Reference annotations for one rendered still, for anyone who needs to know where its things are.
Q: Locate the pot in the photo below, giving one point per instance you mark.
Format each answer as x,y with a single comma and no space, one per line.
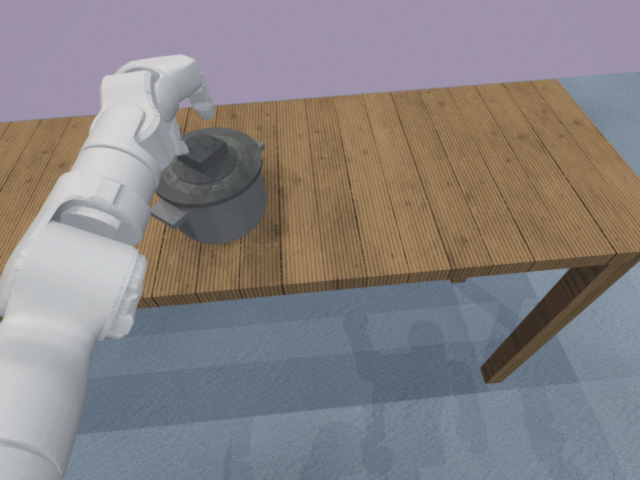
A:
221,223

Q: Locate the robot left forearm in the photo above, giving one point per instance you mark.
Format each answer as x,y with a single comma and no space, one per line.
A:
109,188

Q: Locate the knob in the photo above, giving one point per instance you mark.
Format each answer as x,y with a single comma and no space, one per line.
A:
204,151

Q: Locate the left robot upper arm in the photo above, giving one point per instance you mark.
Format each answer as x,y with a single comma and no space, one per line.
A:
75,288

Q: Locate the table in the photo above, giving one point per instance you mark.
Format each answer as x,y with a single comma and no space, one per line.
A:
382,189

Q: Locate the lid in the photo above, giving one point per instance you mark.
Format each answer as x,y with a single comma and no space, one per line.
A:
184,186

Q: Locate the left robot hand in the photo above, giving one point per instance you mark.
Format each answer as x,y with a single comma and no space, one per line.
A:
190,83

